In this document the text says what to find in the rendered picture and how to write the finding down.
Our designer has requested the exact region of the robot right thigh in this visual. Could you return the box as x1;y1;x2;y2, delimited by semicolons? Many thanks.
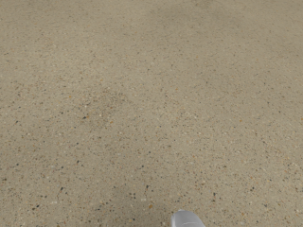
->
170;210;205;227

